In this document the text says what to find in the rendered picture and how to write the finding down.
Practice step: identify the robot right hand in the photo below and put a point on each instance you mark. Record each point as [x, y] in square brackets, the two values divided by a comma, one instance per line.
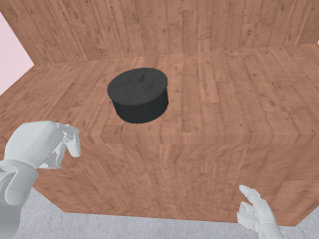
[251, 217]

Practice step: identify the table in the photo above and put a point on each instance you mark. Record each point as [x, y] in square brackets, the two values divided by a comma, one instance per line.
[243, 104]

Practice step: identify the knob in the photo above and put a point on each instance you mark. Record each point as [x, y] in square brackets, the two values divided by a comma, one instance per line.
[135, 77]

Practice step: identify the robot left hand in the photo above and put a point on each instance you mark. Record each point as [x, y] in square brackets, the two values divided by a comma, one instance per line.
[35, 142]

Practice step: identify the pot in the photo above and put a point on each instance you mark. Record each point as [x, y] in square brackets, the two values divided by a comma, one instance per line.
[143, 113]

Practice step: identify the left robot forearm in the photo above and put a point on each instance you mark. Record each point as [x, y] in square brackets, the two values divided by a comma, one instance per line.
[16, 180]

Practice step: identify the lid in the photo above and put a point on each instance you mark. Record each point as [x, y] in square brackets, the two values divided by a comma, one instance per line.
[123, 93]

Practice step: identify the right robot forearm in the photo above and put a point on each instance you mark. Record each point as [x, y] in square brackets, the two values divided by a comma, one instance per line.
[270, 231]

